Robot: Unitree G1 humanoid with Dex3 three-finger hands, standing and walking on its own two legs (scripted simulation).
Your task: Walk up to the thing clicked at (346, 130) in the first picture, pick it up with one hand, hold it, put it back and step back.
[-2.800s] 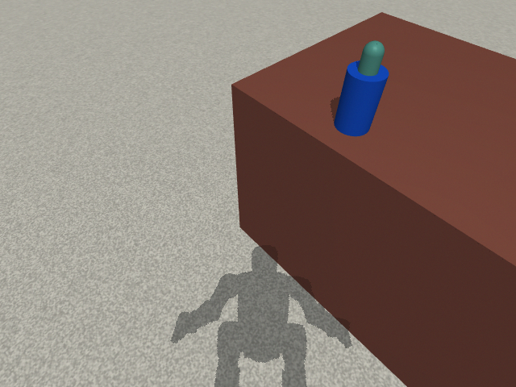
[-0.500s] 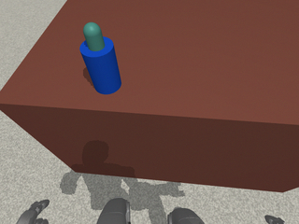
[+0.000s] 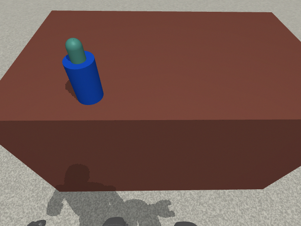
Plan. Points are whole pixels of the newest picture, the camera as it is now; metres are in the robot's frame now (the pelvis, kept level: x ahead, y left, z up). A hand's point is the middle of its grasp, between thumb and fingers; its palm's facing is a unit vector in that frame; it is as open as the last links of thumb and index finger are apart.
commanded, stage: walk up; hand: left
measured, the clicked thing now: (82, 71) +0.51 +0.22 +0.11
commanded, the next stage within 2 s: stand in 1.36 s
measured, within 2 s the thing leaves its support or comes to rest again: neither
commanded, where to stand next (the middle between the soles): +0.09 +0.03 m, yaw +1 degrees
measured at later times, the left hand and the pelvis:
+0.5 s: hand out of the picture +0.12 +0.27 -0.12, palm faces -0.02 -0.93 -0.36, open 7.4 cm; pelvis +0.02 +0.01 +0.03, yaw -1 degrees
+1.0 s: hand out of the picture +0.12 +0.27 -0.12, palm faces -0.04 -0.94 -0.34, open 7.4 cm; pelvis +0.03 +0.02 +0.04, yaw -2 degrees
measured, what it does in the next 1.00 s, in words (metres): stands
